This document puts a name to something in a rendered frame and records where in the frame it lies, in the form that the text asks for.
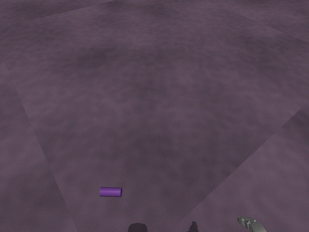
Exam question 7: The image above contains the can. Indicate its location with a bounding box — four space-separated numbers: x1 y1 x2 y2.
99 187 122 197

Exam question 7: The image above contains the right robot hand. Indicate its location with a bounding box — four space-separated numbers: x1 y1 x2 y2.
237 217 267 232

